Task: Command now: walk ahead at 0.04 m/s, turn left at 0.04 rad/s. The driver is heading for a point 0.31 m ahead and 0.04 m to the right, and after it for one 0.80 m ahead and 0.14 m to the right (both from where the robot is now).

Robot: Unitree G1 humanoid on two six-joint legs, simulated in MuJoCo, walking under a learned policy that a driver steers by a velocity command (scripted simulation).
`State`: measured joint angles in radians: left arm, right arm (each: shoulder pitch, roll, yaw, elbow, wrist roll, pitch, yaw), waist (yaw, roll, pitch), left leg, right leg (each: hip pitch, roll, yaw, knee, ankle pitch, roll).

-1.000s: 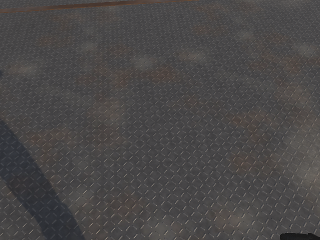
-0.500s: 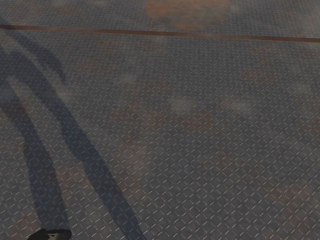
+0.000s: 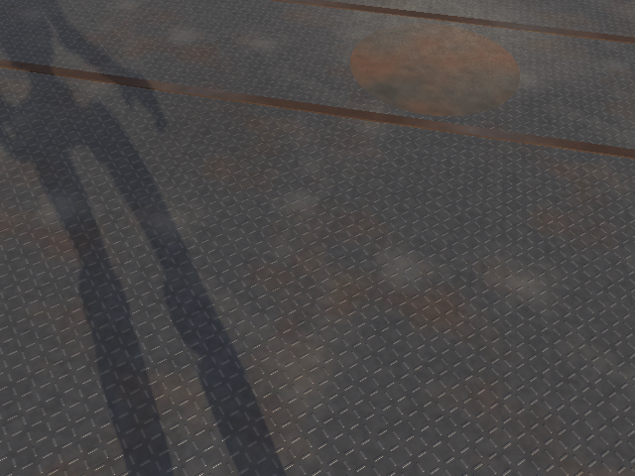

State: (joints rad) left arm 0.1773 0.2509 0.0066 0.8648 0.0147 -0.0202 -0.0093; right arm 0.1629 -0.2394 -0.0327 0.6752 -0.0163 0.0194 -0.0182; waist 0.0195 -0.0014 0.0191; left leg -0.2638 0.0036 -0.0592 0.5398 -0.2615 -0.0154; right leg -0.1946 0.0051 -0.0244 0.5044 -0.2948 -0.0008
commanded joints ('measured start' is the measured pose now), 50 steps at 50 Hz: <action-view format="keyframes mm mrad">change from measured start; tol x16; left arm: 1 -3 115 27 -34 -5 -7 7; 29 125 204 67 161 -40 -32 36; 50 -270 26 23 -84 -38 -43 -43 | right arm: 1 2 -116 -32 -52 3 -17 -4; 30 -21 -58 -33 123 44 -102 5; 35 403 -247 -102 281 44 -118 19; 40 275 -42 -29 256 13 -129 24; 50 289 -142 -40 295 19 -124 -12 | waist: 1 -8 50 -64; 31 -5 -166 145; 33 -88 -129 105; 35 -160 271 16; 50 -77 71 131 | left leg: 1 98 61 -64 -47 345 51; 20 91 32 -32 -91 263 40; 25 -78 -15 -3 -75 -396 73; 30 -200 -6 73 159 -156 77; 33 153 -16 79 -82 -80 114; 36 505 362 -602 -336 -26 315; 42 400 237 -71 -351 400 166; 50 232 239 148 -450 376 153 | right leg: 1 -29 -47 43 -55 202 -8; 20 5 -50 45 -90 150 0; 24 -87 -44 66 -111 -359 -58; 29 -2 -294 431 -295 -516 -216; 33 -189 -213 278 -210 -251 -151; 35 -465 21 -27 346 -58 -13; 37 -647 -24 139 678 -213 -50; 50 -429 -56 -13 152 310 -50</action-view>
